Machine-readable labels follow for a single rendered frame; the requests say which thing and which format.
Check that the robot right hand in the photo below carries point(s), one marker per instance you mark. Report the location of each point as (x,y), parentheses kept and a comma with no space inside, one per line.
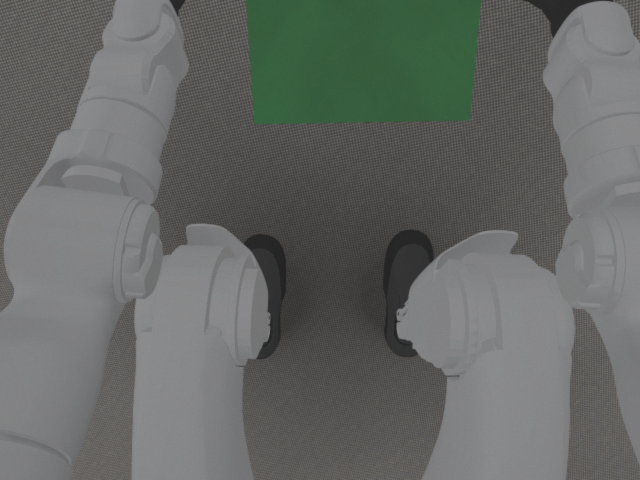
(557,11)

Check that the carton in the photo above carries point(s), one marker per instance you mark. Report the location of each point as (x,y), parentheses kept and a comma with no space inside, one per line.
(350,61)

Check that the robot right upper arm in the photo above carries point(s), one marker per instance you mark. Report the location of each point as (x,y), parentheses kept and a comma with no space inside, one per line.
(598,270)

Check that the robot left shin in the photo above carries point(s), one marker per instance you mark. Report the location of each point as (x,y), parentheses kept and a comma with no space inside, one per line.
(198,234)

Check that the robot left foot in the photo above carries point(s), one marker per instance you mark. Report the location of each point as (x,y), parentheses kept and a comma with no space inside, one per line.
(271,259)

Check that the right robot forearm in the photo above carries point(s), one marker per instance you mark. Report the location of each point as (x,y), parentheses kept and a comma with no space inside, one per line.
(593,76)

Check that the robot left upper arm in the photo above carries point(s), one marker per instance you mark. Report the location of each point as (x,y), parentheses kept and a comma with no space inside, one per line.
(75,259)

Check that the left robot forearm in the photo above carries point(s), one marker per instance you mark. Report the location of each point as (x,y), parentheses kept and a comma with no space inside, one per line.
(123,117)

